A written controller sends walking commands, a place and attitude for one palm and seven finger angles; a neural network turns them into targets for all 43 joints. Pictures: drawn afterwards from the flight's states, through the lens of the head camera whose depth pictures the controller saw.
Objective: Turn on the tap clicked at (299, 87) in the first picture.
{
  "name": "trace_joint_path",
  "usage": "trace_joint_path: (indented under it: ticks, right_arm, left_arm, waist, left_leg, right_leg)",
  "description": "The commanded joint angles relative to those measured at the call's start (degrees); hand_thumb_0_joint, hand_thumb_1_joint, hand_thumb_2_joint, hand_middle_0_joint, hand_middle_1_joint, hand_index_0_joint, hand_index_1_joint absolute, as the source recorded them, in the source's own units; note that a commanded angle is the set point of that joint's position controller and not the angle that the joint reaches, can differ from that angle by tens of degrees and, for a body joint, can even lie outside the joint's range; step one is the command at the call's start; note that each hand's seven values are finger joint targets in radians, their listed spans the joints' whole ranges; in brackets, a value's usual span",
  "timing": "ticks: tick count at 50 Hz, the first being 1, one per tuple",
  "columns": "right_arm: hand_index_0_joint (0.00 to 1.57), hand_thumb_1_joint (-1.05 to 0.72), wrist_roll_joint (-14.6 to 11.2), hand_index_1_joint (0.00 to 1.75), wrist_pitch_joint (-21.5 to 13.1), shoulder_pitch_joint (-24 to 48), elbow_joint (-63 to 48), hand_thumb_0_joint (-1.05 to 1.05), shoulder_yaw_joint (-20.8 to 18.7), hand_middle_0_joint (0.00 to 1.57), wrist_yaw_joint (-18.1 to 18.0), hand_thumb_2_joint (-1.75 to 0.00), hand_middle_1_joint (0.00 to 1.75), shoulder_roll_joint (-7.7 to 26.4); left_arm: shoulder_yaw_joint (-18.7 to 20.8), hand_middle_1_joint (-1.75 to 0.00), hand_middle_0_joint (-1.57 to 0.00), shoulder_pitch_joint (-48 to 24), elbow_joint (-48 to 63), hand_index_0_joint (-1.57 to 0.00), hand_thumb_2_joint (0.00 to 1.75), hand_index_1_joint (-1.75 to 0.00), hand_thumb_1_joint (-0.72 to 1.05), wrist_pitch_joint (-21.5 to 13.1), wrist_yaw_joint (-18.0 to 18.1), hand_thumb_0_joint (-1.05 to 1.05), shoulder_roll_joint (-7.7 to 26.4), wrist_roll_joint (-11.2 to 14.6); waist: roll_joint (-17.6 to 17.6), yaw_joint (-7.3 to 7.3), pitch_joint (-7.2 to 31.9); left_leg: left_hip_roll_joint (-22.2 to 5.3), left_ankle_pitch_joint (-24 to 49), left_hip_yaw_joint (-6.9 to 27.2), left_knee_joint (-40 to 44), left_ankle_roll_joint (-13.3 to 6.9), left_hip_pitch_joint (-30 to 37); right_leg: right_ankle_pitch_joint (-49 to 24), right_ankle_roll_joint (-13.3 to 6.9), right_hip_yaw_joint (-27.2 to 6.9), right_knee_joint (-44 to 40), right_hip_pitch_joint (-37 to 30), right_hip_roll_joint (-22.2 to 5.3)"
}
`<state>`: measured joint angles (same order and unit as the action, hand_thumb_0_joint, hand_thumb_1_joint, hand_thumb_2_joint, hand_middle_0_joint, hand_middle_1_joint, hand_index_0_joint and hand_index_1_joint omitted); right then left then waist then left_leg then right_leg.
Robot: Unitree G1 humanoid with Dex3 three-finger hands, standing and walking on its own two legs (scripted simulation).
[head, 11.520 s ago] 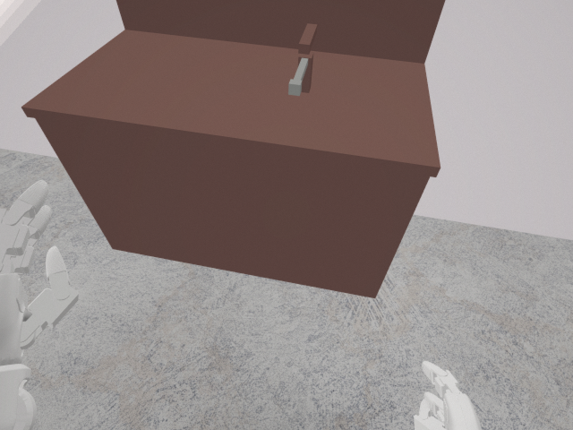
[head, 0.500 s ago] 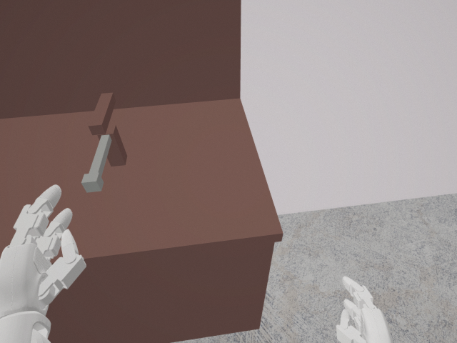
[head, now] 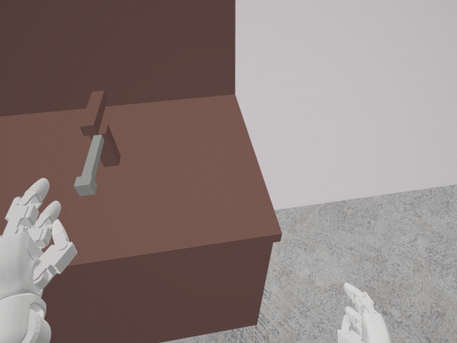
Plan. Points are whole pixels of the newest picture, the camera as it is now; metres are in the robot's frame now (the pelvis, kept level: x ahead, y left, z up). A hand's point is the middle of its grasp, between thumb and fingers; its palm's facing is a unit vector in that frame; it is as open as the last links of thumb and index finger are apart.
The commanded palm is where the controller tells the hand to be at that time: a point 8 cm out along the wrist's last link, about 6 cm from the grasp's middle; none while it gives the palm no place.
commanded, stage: reach beside the lever's end, fingers flat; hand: left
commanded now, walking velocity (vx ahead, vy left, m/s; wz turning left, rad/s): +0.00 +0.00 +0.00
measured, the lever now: (85, 185) +0.35 +0.32 +0.09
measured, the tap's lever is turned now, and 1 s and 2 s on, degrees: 0 0 2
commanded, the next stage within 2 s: push the lever round in 1.68 s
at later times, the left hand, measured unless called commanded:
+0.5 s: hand (75, 221) +0.25 +0.28 +0.12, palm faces +0.47 -0.88 -0.11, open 7.6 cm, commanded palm +0.21 +0.32 +0.12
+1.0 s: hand (75, 203) +0.30 +0.31 +0.10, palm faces +0.49 -0.87 -0.11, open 7.8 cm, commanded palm +0.26 +0.35 +0.10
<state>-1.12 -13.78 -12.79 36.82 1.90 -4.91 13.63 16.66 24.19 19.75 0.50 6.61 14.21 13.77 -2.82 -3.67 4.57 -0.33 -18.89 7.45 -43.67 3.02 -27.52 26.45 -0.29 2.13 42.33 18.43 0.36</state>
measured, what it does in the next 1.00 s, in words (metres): stands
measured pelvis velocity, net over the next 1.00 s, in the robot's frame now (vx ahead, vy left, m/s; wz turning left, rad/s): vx -0.01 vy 0.01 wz -0.03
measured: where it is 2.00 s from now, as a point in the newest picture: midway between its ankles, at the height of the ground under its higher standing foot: outside the picture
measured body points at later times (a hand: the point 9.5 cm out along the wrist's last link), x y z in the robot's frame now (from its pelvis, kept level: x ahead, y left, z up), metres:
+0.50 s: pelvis -0.01 +0.01 +0.00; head -0.01 +0.00 +0.45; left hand +0.22 +0.32 +0.12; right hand +0.17 -0.22 -0.08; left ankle +0.04 +0.15 -0.71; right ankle -0.05 -0.12 -0.71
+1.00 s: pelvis -0.01 +0.01 +0.00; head +0.01 +0.01 +0.45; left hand +0.27 +0.35 +0.11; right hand +0.14 -0.23 -0.10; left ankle +0.04 +0.15 -0.71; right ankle -0.05 -0.12 -0.71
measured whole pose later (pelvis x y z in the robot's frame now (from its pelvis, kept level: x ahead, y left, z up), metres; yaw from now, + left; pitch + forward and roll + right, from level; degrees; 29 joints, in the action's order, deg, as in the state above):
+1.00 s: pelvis -0.01 +0.01 +0.00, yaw -1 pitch +5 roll -2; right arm -1.1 -9.0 -11.7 39.6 1.1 -4.6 14.0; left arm 24.0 -3.5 -14.0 -5.9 4.7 18.9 10.9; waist -2.4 -0.7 3.1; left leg -0.9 -17.5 6.4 -44.2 2.3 -31.8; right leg 24.4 0.5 1.0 42.3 23.0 0.8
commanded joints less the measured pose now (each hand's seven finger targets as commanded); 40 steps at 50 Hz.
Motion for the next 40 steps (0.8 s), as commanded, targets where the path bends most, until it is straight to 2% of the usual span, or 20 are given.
trace_joint_path:
  ticks: [1,4,6,9,10,12,14,15,17,18,19,23,24,28,29,31,36,38,39,40]
  right_arm:
    - [0.20,-0.90,-0.33,0.30,-3.43,6.29,-9.03,0.00,-2.76,0.20,-0.70,-0.90,0.30,6.50]
    - [0.20,-0.90,-0.20,0.30,-3.01,6.68,-8.17,0.00,-2.74,0.20,-0.88,-0.90,0.30,6.68]
    - [0.20,-0.90,-0.31,0.30,-2.86,6.85,-8.55,0.00,-2.70,0.20,-0.79,-0.90,0.30,6.54]
    - [0.20,-0.90,-0.39,0.30,-2.58,7.52,-7.47,0.00,-2.46,0.20,-1.09,-0.90,0.30,6.76]
    - [0.20,-0.90,-0.23,0.30,-2.48,7.58,-7.60,0.00,-2.50,0.20,-1.08,-0.90,0.30,6.72]
    - [0.20,-0.90,-0.15,0.30,-2.33,7.70,-7.72,0.00,-2.63,0.20,-1.05,-0.90,0.30,6.94]
    - [0.20,-0.90,-0.29,0.30,-1.81,7.89,-7.04,0.00,-2.53,0.20,-1.10,-0.90,0.30,6.99]
    - [0.20,-0.90,-0.36,0.30,-1.76,7.82,-7.48,0.00,-2.38,0.20,-0.97,-0.90,0.30,6.72]
    - [0.20,-0.90,-0.28,0.30,-1.66,7.75,-7.33,0.00,-2.70,0.20,-0.93,-0.90,0.30,7.09]
    - [0.20,-0.90,-0.31,0.30,-1.60,7.97,-7.39,0.00,-2.52,0.20,-0.87,-0.90,0.30,7.09]
    - [0.20,-0.90,-0.33,0.30,-1.42,8.00,-6.93,0.00,-2.60,0.20,-0.93,-0.90,0.30,7.04]
    - [0.20,-0.90,-0.16,0.30,-1.02,7.39,-7.29,0.00,-2.95,0.20,-0.64,-0.90,0.30,7.45]
    - [0.20,-0.90,-0.23,0.30,-0.60,7.35,-6.57,0.00,-3.07,0.20,-0.72,-0.90,0.30,7.41]
    - [0.20,-0.90,-0.27,0.30,-0.11,7.11,-7.03,0.00,-3.21,0.20,-0.51,-0.90,0.30,7.37]
    - [0.20,-0.90,-0.37,0.30,0.22,7.08,-6.15,0.00,-3.23,0.20,-0.58,-0.90,0.30,7.47]
    - [0.20,-0.90,-0.35,0.30,0.05,6.92,-6.57,0.00,-3.31,0.20,-0.48,-0.90,0.30,7.45]
    - [0.20,-0.90,-0.42,0.30,-0.01,6.72,-5.47,0.00,-3.47,0.20,-0.88,-0.90,0.30,8.07]
    - [0.20,-0.90,-0.31,0.30,-0.02,6.36,-5.32,0.00,-3.51,0.20,-0.93,-0.90,0.30,8.18]
    - [0.20,-0.90,-0.32,0.30,0.40,6.22,-4.64,0.00,-3.52,0.20,-1.09,-0.90,0.30,8.44]
    - [0.20,-0.90,-0.39,0.30,0.58,6.13,-5.15,0.00,-3.56,0.20,-0.97,-0.90,0.30,8.32]
  left_arm:
    - [5.51,-0.28,-0.19,-7.08,10.83,-0.19,0.90,-0.28,0.90,-4.73,0.42,0.00,9.17,-0.43]
    - [7.81,-0.28,-0.19,-8.88,8.46,-0.19,0.90,-0.28,0.90,-4.96,0.85,0.00,11.46,-0.79]
    - [5.27,-0.27,-0.19,-12.01,8.55,-0.19,0.90,-0.27,0.90,-5.34,0.78,0.00,9.31,-1.02]
    - [6.58,-0.26,-0.19,-15.83,5.47,-0.19,0.90,-0.26,0.90,-5.24,1.28,0.00,11.29,-1.39]
    - [5.48,-0.26,-0.19,-18.10,5.29,-0.19,0.90,-0.26,0.90,-5.43,1.16,0.00,10.27,-1.36]
    - [6.40,-0.26,-0.19,-17.50,3.20,-0.19,0.90,-0.26,0.90,-5.36,0.92,0.00,11.08,-1.18]
    - [7.97,-0.25,-0.18,-19.51,1.40,-0.18,0.90,-0.25,0.90,-5.27,1.05,0.00,13.11,-1.85]
    - [5.61,-0.25,-0.18,-21.65,1.58,-0.18,0.90,-0.25,0.90,-5.37,0.86,0.00,10.81,-1.83]
    - [7.43,-0.24,-0.18,-21.60,-0.94,-0.18,0.90,-0.24,0.90,-5.50,0.88,0.00,12.44,-1.56]
    - [5.88,-0.24,-0.18,-23.35,-1.35,-0.18,0.90,-0.24,0.90,-5.61,0.59,0.00,11.27,-1.65]
    - [7.25,-0.24,-0.18,-23.89,-2.42,-0.18,0.90,-0.24,0.90,-5.60,0.87,0.00,12.47,-2.02]
    - [7.53,-0.23,-0.18,-24.80,-4.92,-0.18,0.90,-0.23,0.90,-6.11,0.38,0.00,12.55,-1.71]
    - [10.02,-0.22,-0.18,-24.46,-6.38,-0.18,0.90,-0.22,0.90,-6.12,0.66,0.00,14.84,-2.08]
    - [9.27,-0.21,-0.17,-26.77,-7.38,-0.17,0.90,-0.21,0.90,-7.10,-0.01,0.00,13.90,-1.65]
    - [11.28,-0.21,-0.17,-27.97,-8.69,-0.17,0.90,-0.21,0.90,-7.47,0.31,0.00,16.42,-2.24]
    - [8.69,-0.21,-0.17,-29.88,-8.57,-0.17,0.90,-0.21,0.90,-8.35,-0.06,0.00,13.77,-2.15]
    - [8.38,-0.19,-0.16,-35.86,-12.88,-0.16,0.90,-0.19,0.90,-9.68,-0.78,0.00,15.01,-2.62]
    - [8.63,-0.19,-0.16,-36.29,-14.65,-0.16,0.90,-0.19,0.90,-9.73,-1.08,0.00,15.57,-2.61]
    - [10.76,-0.19,-0.16,-36.95,-16.26,-0.16,0.90,-0.19,0.90,-9.57,-0.79,0.00,18.18,-3.12]
    - [9.60,-0.18,-0.16,-38.34,-16.11,-0.16,0.90,-0.18,0.90,-9.71,-0.97,0.00,16.71,-3.01]
  waist:
    - [0.51,0.57,5.36]
    - [0.80,0.34,4.76]
    - [-0.16,1.18,5.56]
    - [-0.56,1.49,3.77]
    - [-1.15,1.84,5.26]
    - [-0.07,1.35,6.30]
    - [-1.60,1.14,6.14]
    - [-2.31,1.79,6.47]
    - [-0.67,1.39,7.22]
    - [-0.98,1.86,6.86]
    - [-2.19,1.48,6.23]
    - [0.66,1.63,8.21]
    - [-0.73,0.97,7.91]
    - [-0.63,1.72,8.01]
    - [-1.72,1.62,6.99]
    - [-1.73,2.30,7.86]
    - [-0.98,3.33,8.24]
    - [-2.05,2.88,9.18]
    - [-1.26,2.79,8.80]
    - [-1.06,3.14,9.77]
  left_leg:
    - [1.30,11.08,-4.52,5.25,-3.78,9.54]
    - [1.51,10.37,-4.51,5.58,-3.81,8.83]
    - [1.43,9.89,-4.48,5.70,-3.72,9.40]
    - [1.44,6.87,-4.11,6.34,-3.76,8.79]
    - [1.60,6.90,-4.28,6.35,-3.77,9.23]
    - [1.62,7.54,-4.58,6.25,-3.87,9.15]
    - [1.55,7.24,-4.43,6.69,-3.70,9.09]
    - [1.57,7.11,-4.39,6.70,-3.68,9.41]
    - [1.39,7.41,-4.36,6.71,-3.71,9.28]
    - [1.45,7.30,-4.50,6.69,-3.76,9.45]
    - [1.44,7.02,-4.49,6.86,-3.70,9.48]
    - [1.37,9.03,-4.70,6.53,-3.80,9.50]
    - [1.39,9.24,-4.84,6.63,-3.69,9.34]
    - [1.34,9.60,-5.17,6.24,-3.77,8.97]
    - [1.19,8.98,-4.90,6.43,-3.65,8.66]
    - [1.24,8.58,-4.91,6.16,-3.75,9.02]
    - [1.14,6.45,-4.43,6.12,-3.85,8.80]
    - [1.37,6.71,-4.57,6.05,-3.89,8.86]
    - [1.34,6.64,-4.36,6.09,-3.92,8.38]
    - [1.33,7.38,-4.50,5.97,-3.94,8.62]
  right_leg:
    - [-17.29,-0.65,1.98,-8.38,5.16,0.05]
    - [-16.55,-0.71,1.80,-8.64,4.78,0.16]
    - [-15.56,-0.68,1.87,-8.37,5.38,0.16]
    - [-12.22,-0.72,1.69,-9.19,6.59,0.47]
    - [-12.36,-0.72,1.48,-9.03,6.28,0.27]
    - [-13.06,-0.69,1.36,-9.20,5.52,0.37]
    - [-12.56,-0.91,1.38,-9.13,5.30,0.55]
    - [-12.51,-0.89,1.46,-8.87,5.67,0.40]
    - [-12.88,-0.89,1.45,-9.00,5.12,0.70]
    - [-12.81,-0.82,1.47,-9.02,5.66,0.64]
    - [-12.75,-0.96,1.36,-9.21,5.54,0.72]
    - [-15.13,-0.74,1.46,-8.74,4.79,0.81]
    - [-15.38,-0.95,1.36,-8.81,4.26,0.90]
    - [-16.00,-0.72,1.31,-8.57,4.92,0.90]
    - [-15.18,-0.96,1.24,-8.58,5.09,1.03]
    - [-14.70,-0.86,1.25,-8.39,5.87,1.01]
    - [-12.61,-0.87,1.11,-8.11,7.25,1.15]
    - [-12.97,-0.92,0.94,-8.01,6.89,1.04]
    - [-12.97,-0.96,0.92,-8.13,6.54,1.13]
    - [-13.68,-0.91,1.00,-7.85,6.46,1.04]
